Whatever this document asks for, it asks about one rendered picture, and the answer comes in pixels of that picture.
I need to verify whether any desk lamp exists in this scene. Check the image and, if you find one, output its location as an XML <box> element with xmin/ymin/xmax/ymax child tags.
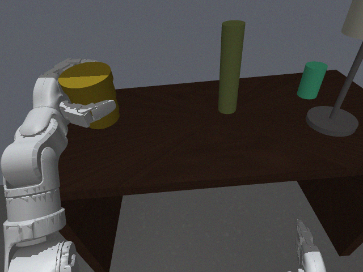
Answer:
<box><xmin>306</xmin><ymin>0</ymin><xmax>363</xmax><ymax>137</ymax></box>

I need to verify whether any left robot hand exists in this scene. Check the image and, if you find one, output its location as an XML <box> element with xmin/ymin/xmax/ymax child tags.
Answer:
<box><xmin>33</xmin><ymin>58</ymin><xmax>116</xmax><ymax>128</ymax></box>

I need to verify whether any right robot hand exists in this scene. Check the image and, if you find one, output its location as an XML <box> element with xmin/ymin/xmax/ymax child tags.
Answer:
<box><xmin>288</xmin><ymin>219</ymin><xmax>326</xmax><ymax>272</ymax></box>

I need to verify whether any left robot arm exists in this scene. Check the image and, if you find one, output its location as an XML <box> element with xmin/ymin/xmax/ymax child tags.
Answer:
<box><xmin>1</xmin><ymin>107</ymin><xmax>79</xmax><ymax>272</ymax></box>

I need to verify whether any desk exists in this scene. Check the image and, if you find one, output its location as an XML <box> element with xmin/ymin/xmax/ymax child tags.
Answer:
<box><xmin>58</xmin><ymin>70</ymin><xmax>363</xmax><ymax>272</ymax></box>

